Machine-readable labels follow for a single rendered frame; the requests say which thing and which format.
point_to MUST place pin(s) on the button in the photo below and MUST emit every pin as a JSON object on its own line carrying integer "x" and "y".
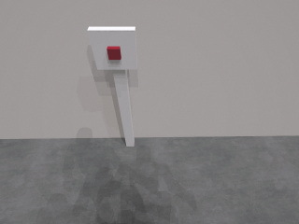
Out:
{"x": 114, "y": 52}

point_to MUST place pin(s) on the panel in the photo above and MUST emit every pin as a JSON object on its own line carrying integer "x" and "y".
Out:
{"x": 124, "y": 37}

